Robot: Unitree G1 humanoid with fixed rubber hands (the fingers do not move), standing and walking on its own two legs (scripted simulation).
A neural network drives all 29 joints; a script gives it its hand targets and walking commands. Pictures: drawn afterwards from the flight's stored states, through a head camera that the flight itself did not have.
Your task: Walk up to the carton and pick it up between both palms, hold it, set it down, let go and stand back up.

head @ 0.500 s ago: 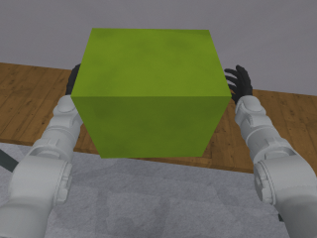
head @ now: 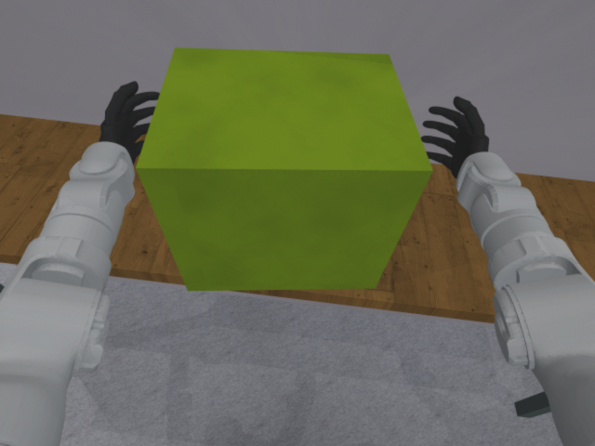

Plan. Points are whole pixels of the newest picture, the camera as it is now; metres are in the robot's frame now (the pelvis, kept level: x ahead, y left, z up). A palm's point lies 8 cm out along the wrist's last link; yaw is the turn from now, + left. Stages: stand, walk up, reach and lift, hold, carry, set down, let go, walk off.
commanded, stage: set down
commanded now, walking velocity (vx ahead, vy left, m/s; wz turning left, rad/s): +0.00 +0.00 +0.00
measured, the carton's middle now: (283, 178) +0.46 +0.02 +0.10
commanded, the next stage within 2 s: none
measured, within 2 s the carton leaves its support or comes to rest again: neither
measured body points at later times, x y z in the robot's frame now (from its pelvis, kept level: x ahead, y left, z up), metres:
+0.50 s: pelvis +0.00 -0.01 +0.01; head +0.01 +0.01 +0.46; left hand +0.46 +0.25 +0.25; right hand +0.46 -0.24 +0.25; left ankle +0.02 +0.10 -0.73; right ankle +0.01 -0.11 -0.73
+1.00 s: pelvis +0.00 -0.01 +0.02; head +0.00 +0.00 +0.47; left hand +0.41 +0.25 +0.18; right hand +0.42 -0.23 +0.18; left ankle +0.02 +0.10 -0.73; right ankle +0.01 -0.11 -0.73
